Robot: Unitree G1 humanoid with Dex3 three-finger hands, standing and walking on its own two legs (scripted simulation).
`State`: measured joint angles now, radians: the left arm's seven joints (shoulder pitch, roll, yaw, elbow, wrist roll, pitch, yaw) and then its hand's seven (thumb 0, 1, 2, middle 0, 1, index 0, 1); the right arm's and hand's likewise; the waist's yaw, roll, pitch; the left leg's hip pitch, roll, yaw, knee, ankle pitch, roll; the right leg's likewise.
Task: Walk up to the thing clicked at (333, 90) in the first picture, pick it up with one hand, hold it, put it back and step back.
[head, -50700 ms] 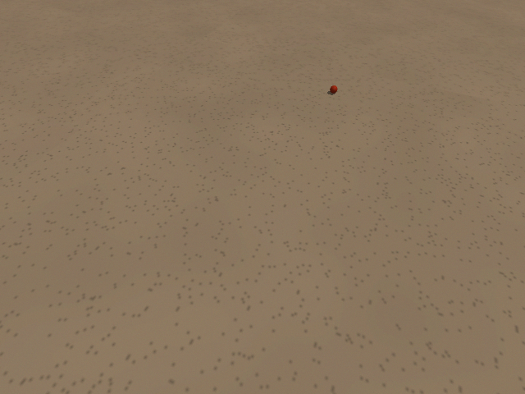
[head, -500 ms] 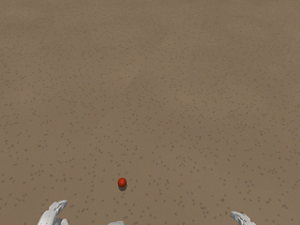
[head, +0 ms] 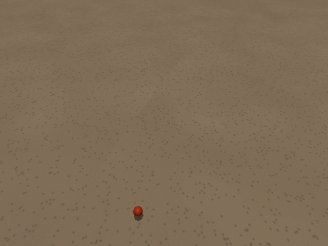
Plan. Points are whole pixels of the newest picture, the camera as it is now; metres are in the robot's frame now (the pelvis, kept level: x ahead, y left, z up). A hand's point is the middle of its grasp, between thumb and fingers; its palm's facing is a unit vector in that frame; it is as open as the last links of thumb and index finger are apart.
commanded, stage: stand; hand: left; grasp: from above
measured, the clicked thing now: (138, 211) +0.46 +0.15 -0.75
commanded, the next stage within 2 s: step back in 1.78 s
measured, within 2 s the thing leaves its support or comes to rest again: neither
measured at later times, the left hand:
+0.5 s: hand out of the picture +0.04 +0.23 -0.16, palm faces +0.00 -0.95 -0.33, open 7.4 cm
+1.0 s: hand out of the picture +0.09 +0.22 -0.15, palm faces +0.00 -0.94 -0.33, open 7.4 cm
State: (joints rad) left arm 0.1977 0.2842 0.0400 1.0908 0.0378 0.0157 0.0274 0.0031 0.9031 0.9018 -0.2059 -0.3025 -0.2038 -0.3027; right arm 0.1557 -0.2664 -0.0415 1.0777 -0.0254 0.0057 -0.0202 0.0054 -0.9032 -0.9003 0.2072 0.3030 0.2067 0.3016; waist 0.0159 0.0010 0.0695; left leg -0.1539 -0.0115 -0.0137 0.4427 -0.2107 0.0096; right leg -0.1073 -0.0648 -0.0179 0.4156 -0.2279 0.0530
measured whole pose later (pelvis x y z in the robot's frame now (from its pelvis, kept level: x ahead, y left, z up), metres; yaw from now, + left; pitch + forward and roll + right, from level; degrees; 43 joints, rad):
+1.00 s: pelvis +0.01 -0.02 +0.01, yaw +0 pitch -3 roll +0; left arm 0.10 0.31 0.03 1.13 0.02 -0.01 0.01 0.00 0.90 0.90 -0.21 -0.30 -0.20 -0.30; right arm 0.10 -0.32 -0.01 1.14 -0.01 0.00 -0.01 0.00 -0.90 -0.90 0.21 0.30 0.21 0.30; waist 0.00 0.01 0.07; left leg -0.12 0.02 -0.02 0.34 -0.17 -0.03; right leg -0.08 -0.03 -0.02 0.34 -0.20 0.02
